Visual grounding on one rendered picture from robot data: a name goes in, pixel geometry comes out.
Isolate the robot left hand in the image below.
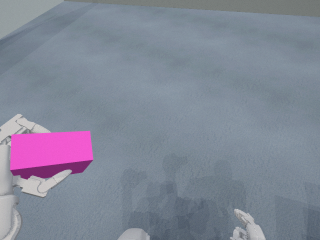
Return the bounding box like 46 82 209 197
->
0 114 72 198

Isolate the robot right hand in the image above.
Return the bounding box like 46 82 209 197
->
230 209 266 240

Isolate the left robot thigh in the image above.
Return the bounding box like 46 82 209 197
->
117 228 150 240

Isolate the robot left forearm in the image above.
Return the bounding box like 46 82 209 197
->
0 194 23 240

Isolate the sponge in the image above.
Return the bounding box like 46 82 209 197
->
10 131 93 180

